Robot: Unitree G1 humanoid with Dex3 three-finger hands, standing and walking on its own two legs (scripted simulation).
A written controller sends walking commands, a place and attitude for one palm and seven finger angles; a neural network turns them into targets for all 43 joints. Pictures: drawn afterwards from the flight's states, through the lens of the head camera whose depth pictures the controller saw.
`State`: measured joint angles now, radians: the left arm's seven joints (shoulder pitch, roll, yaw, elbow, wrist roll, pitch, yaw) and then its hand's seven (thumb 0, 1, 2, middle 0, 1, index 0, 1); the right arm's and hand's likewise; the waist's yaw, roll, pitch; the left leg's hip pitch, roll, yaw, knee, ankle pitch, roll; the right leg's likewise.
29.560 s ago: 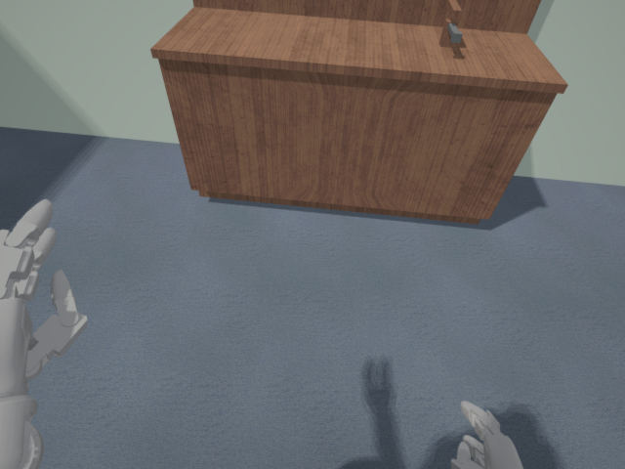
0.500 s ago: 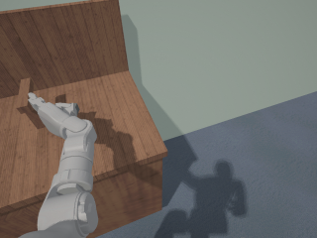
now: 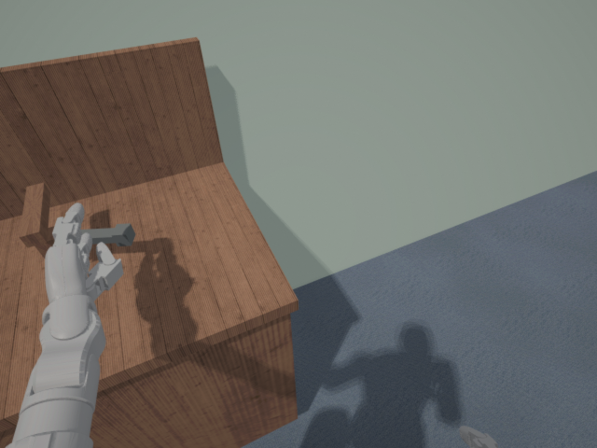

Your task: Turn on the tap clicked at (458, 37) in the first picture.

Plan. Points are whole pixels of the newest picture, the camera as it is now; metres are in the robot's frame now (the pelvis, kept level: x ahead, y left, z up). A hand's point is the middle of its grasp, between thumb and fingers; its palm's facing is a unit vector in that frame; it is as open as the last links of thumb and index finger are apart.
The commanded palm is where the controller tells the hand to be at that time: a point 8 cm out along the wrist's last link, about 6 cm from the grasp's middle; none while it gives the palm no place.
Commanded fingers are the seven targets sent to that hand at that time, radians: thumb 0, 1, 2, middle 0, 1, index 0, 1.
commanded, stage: draw the hand back beside the body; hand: left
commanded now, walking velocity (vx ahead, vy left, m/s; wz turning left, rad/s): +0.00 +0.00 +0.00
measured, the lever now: (124, 234) +0.46 +0.33 +0.03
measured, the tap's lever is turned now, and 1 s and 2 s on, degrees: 68 68 68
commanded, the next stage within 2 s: step back with the hand held close in 1.14 s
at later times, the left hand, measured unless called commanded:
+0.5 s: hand (74, 301) +0.24 +0.26 +0.14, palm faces +0.38 -0.89 -0.27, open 7.6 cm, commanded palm +0.20 +0.29 +0.15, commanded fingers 0.00 0.90 0.90 -0.19 -0.28 -0.19 -0.28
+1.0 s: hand (30, 347) +0.18 +0.26 +0.16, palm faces +0.43 -0.84 -0.34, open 7.4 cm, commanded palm +0.14 +0.30 +0.17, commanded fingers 0.00 0.90 0.90 -0.20 -0.30 -0.20 -0.30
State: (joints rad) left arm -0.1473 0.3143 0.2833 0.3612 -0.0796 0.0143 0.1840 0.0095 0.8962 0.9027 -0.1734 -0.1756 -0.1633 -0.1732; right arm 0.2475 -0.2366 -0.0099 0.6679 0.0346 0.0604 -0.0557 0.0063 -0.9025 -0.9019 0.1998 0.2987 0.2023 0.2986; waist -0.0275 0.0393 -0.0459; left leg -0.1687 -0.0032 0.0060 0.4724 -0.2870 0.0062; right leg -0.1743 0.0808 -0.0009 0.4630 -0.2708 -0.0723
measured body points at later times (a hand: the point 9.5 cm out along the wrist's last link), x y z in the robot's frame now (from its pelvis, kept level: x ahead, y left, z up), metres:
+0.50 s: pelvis -0.01 +0.01 +0.01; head -0.03 -0.01 +0.46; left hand +0.22 +0.30 +0.16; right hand +0.17 -0.20 -0.08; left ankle -0.02 +0.12 -0.74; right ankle -0.02 -0.07 -0.74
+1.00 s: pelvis -0.01 +0.02 +0.00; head -0.03 -0.01 +0.45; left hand +0.15 +0.30 +0.18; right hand +0.19 -0.20 -0.08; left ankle -0.02 +0.12 -0.74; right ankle -0.02 -0.07 -0.74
